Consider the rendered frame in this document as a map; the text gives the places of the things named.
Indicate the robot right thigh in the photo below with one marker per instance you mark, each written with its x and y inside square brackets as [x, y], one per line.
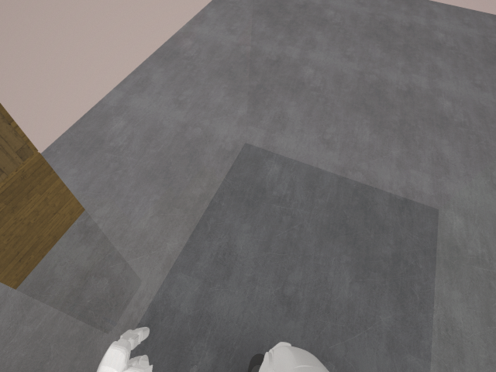
[291, 359]

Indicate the cupboard door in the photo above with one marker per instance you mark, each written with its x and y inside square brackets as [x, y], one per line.
[13, 149]

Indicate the left robot hand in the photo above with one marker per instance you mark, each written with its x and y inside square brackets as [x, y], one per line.
[116, 358]

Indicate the right robot foot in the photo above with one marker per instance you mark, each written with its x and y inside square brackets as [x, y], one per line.
[256, 362]

